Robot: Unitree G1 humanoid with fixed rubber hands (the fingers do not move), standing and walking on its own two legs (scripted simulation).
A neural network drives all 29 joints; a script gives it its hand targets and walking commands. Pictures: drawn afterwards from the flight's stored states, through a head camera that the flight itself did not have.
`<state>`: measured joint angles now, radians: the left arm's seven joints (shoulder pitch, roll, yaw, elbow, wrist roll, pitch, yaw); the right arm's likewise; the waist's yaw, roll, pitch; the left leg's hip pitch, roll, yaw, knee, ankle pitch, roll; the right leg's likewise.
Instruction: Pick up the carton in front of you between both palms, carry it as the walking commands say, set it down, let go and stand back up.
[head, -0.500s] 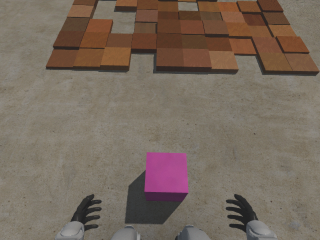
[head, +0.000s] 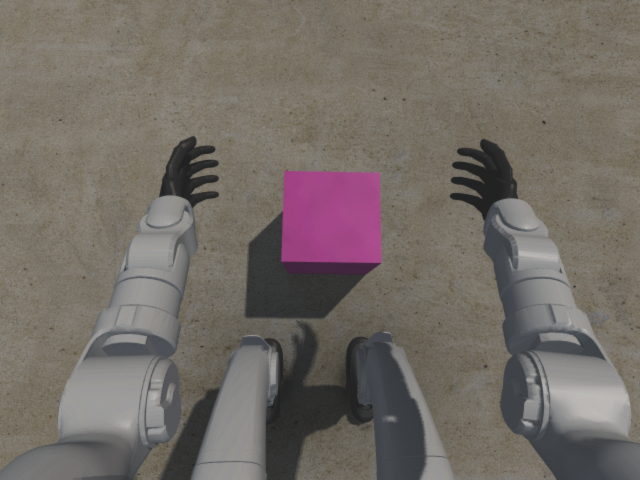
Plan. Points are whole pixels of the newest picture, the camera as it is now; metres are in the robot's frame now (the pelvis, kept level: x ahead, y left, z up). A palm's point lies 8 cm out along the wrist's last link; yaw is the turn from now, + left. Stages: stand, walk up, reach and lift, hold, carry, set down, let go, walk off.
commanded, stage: reach and lift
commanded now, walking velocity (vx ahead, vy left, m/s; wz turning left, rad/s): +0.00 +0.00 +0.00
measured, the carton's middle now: (329, 228) +0.49 -0.03 -0.54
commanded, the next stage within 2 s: none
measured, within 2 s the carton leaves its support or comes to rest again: leaves its support in 1.90 s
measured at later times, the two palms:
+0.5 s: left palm (216, 174) +0.51 +0.16 -0.21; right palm (454, 178) +0.49 -0.22 -0.20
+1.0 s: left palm (244, 214) +0.50 +0.15 -0.43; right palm (415, 219) +0.48 -0.22 -0.43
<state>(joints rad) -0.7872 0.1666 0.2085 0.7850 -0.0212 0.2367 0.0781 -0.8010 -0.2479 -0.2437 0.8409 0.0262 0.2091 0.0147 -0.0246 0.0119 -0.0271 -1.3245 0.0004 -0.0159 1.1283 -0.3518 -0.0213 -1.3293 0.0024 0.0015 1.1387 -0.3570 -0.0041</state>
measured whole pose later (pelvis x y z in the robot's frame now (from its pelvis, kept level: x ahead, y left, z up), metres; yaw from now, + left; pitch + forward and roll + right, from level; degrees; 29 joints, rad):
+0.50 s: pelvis +0.02 +0.00 -0.06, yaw +0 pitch +52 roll +1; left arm -1.05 0.17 0.32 0.92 0.05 0.06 0.07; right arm -1.05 -0.24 -0.38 0.96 -0.05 0.04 0.02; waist -0.03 0.01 -0.15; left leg -1.81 -0.02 -0.03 1.33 -0.42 -0.03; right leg -1.82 0.02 0.02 1.34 -0.42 0.00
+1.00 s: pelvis -0.04 +0.01 -0.26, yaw +0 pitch +42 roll +1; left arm -1.36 0.30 0.12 1.05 -0.18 0.09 0.15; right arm -1.36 -0.39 -0.15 1.11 0.19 0.06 -0.06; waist -0.03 0.02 0.23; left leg -2.27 -0.06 -0.03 2.06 -0.52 -0.05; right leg -2.28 0.04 0.04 2.07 -0.52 0.03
